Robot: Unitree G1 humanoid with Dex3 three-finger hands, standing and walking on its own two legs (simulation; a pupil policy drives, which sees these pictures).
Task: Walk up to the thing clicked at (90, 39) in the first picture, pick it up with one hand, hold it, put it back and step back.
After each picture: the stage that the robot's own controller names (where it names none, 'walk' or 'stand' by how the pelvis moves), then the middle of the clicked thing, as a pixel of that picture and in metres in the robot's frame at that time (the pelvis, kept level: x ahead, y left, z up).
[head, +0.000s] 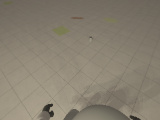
stand; (90, 39) +1.73 +0.00 -0.72
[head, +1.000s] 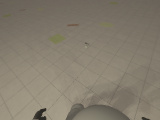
walk; (86, 45) +1.60 +0.22 -0.71
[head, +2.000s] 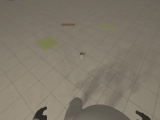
walk; (81, 55) +1.09 +0.22 -0.71
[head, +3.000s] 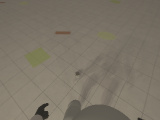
walk; (77, 74) +0.66 +0.21 -0.71
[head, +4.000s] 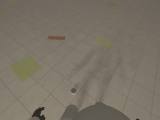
walk; (73, 91) +0.39 +0.16 -0.71
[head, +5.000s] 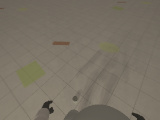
stand; (75, 99) +0.32 +0.17 -0.72
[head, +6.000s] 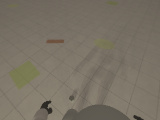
stand; (71, 98) +0.29 +0.20 -0.71
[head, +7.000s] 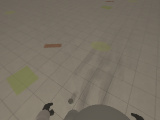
stand; (71, 102) +0.29 +0.22 -0.72
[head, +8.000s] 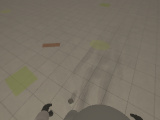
stand; (71, 101) +0.27 +0.22 -0.73
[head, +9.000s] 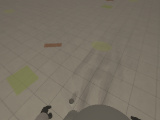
stand; (71, 102) +0.28 +0.21 -0.73
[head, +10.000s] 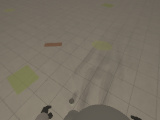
stand; (71, 101) +0.27 +0.21 -0.73
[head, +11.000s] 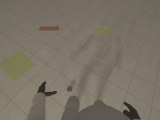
go down; (70, 89) +0.30 +0.21 -0.66
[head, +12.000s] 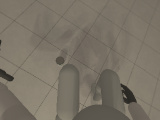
go down; (60, 61) +0.36 +0.25 -0.29
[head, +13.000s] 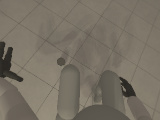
close in; (61, 62) +0.36 +0.25 -0.29
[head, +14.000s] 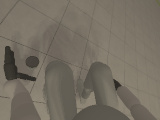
close in; (32, 63) +0.33 +0.28 -0.21
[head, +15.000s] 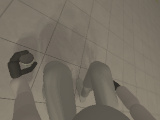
close; (28, 61) +0.34 +0.29 -0.20
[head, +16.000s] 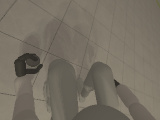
lift; (33, 63) +0.31 +0.28 -0.21
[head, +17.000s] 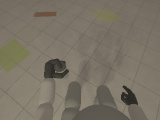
lift; (62, 70) +0.31 +0.20 +0.00
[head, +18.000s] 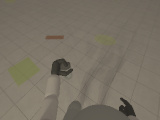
hold; (66, 71) +0.32 +0.18 +0.01
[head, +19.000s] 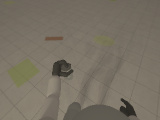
hold; (67, 72) +0.32 +0.17 +0.00
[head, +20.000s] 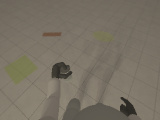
crouch; (66, 73) +0.32 +0.18 -0.03
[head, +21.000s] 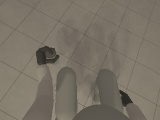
lower; (52, 57) +0.39 +0.25 -0.11
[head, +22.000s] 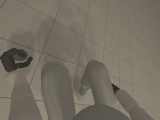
lower; (22, 60) +0.36 +0.31 -0.22
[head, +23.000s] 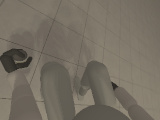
lower; (22, 60) +0.35 +0.31 -0.22
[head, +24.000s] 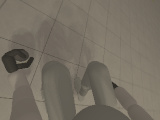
lower; (23, 60) +0.34 +0.31 -0.21
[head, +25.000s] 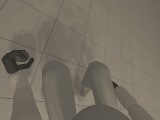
lower; (24, 61) +0.34 +0.31 -0.21
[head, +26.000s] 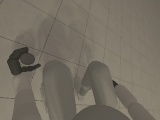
open; (26, 62) +0.33 +0.30 -0.22
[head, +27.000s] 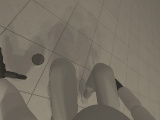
stand; (37, 61) +0.33 +0.29 -0.22
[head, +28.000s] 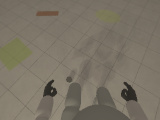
walk; (69, 80) +0.34 +0.22 -0.53
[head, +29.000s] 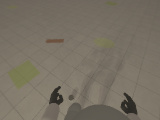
stand; (71, 98) +0.31 +0.21 -0.66
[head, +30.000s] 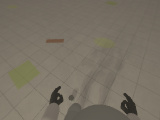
stand; (71, 98) +0.30 +0.21 -0.67
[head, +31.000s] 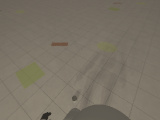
stand; (74, 99) +0.33 +0.19 -0.72
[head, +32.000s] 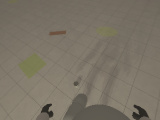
walk; (76, 84) +0.41 +0.23 -0.70
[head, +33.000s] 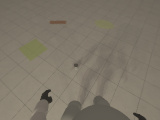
walk; (76, 66) +0.69 +0.18 -0.70
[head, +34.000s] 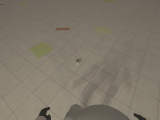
stand; (78, 62) +0.95 +0.25 -0.71
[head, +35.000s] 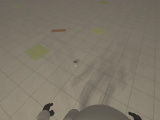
stand; (75, 63) +0.94 +0.26 -0.72
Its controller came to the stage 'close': yes
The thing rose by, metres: 0.70
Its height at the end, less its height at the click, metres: +0.00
